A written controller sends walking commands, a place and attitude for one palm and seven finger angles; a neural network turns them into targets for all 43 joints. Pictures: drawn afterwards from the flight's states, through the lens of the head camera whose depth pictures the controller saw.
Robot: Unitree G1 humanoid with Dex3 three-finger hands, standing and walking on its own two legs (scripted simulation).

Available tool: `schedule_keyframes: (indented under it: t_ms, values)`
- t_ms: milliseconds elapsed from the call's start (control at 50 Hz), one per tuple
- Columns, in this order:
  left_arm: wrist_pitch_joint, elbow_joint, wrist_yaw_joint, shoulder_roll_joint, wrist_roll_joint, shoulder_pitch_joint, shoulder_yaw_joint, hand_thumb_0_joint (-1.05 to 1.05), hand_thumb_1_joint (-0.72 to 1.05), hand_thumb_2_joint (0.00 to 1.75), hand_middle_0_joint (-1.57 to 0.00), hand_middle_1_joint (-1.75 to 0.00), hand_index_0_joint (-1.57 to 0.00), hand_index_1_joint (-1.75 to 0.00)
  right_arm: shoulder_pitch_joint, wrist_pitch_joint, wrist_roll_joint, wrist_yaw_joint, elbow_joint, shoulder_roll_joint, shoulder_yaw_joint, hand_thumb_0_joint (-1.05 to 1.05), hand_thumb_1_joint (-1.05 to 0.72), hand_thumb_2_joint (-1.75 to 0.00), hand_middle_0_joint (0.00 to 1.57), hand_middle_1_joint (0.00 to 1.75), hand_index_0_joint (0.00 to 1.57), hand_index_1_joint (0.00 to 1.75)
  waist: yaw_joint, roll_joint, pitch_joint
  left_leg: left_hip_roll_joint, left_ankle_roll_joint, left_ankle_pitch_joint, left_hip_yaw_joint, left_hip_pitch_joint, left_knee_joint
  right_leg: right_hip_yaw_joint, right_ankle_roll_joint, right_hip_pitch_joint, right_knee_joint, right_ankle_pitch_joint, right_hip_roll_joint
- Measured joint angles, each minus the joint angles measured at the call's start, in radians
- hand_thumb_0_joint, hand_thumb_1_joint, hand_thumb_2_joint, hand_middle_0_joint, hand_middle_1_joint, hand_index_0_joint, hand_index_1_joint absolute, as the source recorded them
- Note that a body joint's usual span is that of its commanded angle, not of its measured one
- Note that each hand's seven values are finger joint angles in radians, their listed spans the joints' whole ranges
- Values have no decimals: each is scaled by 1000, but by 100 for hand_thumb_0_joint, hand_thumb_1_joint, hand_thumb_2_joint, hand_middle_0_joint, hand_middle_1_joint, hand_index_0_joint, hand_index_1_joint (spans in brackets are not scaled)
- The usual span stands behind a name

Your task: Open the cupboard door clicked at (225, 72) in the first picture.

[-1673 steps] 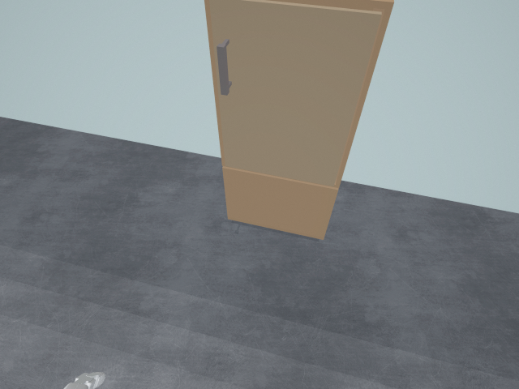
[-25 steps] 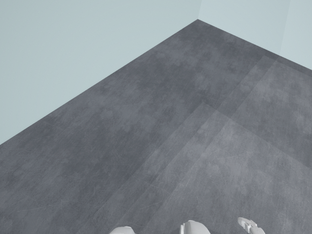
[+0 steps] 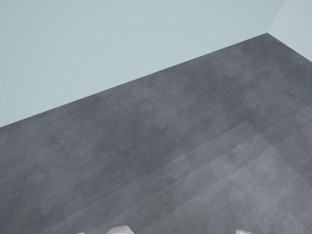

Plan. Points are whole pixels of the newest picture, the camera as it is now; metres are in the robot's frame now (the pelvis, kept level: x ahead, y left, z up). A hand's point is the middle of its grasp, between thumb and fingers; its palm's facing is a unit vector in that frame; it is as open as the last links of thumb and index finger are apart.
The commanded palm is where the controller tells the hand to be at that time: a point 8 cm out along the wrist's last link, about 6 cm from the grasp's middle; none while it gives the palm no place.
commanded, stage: turn to face it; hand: left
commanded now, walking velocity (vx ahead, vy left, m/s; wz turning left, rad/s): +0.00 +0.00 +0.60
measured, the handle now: out of the picture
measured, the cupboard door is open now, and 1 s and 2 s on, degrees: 44 44 44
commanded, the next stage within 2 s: none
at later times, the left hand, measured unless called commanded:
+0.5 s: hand out of the picture +0.07 +0.19 -0.14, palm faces +0.26 -0.92 -0.29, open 7.4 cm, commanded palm none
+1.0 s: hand out of the picture -0.05 +0.20 -0.16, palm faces +0.59 -0.77 -0.25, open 7.4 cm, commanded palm none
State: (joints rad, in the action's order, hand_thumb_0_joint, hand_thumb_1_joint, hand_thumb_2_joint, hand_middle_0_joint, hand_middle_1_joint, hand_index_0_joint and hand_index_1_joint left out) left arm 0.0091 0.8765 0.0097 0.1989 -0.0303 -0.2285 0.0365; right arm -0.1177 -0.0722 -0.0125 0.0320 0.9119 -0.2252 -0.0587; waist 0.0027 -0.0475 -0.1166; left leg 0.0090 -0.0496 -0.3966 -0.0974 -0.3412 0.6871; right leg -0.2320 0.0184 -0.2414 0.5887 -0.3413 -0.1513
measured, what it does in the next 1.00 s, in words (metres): steps on the spot, turning left: left foot, then right foot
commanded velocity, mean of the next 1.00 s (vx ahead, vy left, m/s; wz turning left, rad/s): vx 0.00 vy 0.00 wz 0.60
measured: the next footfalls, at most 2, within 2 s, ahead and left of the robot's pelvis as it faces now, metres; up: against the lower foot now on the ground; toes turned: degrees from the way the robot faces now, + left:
left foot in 0.04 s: +0.04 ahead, +0.11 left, +0.00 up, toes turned +6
right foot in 0.42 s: +0.08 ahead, -0.14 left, +0.00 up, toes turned +12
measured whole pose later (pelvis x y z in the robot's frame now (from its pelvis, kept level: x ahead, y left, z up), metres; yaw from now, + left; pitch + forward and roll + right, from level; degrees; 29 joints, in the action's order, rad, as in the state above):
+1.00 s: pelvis +0.01 -0.02 +0.00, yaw +35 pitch +1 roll -1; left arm 0.06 0.89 0.00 0.27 -0.02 -0.17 0.07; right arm -0.14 -0.03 -0.03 0.00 0.89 -0.22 -0.04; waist 0.01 -0.03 -0.09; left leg -0.03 0.04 -0.23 0.02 -0.31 0.52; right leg -0.01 0.09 -0.49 1.06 -0.42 -0.08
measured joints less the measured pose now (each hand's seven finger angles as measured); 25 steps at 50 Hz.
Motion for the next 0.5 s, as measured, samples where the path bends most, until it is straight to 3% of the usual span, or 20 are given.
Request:
schedule_keyframes:
  t_ms: [40, 80, 140, 180, 300, 400, 420, 460, 500]
  values:
    - [12, 4, -5, 15, 8, -11, 9, 1, 91, 90, -20, -30, -21, -30, 3, 17, -5, 1, -18, -3, 2, 1, -91, -90, 20, 30, 20, 30, -3, -2, 12, -2, 41, 128, 6, 33, -97, -9, 22, -42, 101, -46, -14]
    - [39, 19, -2, 40, 8, 4, 18, 1, 91, 90, -20, -30, -20, -30, 11, 32, -9, -5, -25, 6, 5, 1, -91, -90, 20, 30, 20, 30, 4, -23, 5, -18, 84, 98, 16, 7, -47, 77, 44, -122, 285, -162, -4]
    - [61, 40, 1, 60, 8, 34, 31, 1, 91, 90, -20, -30, -20, -30, -1, 42, -12, -23, -29, 14, 11, 1, -91, -90, 20, 30, 20, 30, 3, -18, 10, -24, 94, 86, 49, 11, -72, 165, 59, -220, 482, -153, 38]
    - [60, 37, -3, 67, 7, 50, 36, 1, 91, 90, -20, -29, -20, -30, -12, 43, -13, -30, -23, 14, 14, 1, -90, -90, 20, 30, 20, 30, 5, -9, 15, -26, 85, 115, 71, 25, -117, 195, 66, -253, 517, -105, 52]
    - [49, 4, -7, 67, 10, 82, 34, 1, 91, 90, -20, -29, -20, -30, -49, 37, -15, -31, 1, 8, 11, 1, -90, -90, 20, 30, 21, 30, -4, 28, 28, -30, 73, 160, 140, 43, -187, 226, 70, -227, 365, -73, 83]
    - [29, -22, -6, 52, 16, 100, 22, 1, 91, 90, -20, -29, -20, -30, -73, 20, -13, -28, 11, -3, -4, 1, -90, -90, 20, 30, 21, 30, -25, 60, 35, -42, 42, 144, 206, 12, -139, 212, 55, -95, 64, -3, 124]
    - [18, -33, -5, 53, 14, 94, 19, 1, 91, 90, -20, -29, -20, -30, -82, 17, -9, -27, 9, -5, -7, 1, -90, -90, 20, 30, 21, 30, -24, 54, 44, -55, 34, 130, 213, -7, -108, 211, 41, -58, -22, 35, 118]
    - [5, -31, 2, 31, 7, 97, 12, 1, 91, 90, -20, -29, -20, -30, -74, 7, -5, -25, 17, -21, -19, 1, -90, -90, 20, 30, 21, 30, -26, 78, 30, -58, 23, -27, 206, -69, 67, 185, -2, -56, -1, 27, 118]
    - [3, -32, 7, 12, 6, 88, 3, 1, 91, 90, -20, -29, -20, -30, -65, -5, -7, -22, 24, -32, -27, 1, -90, -90, 20, 30, 20, 30, -32, 85, 17, -57, 12, -85, 164, -135, 289, 156, -24, -34, -1, 13, 103]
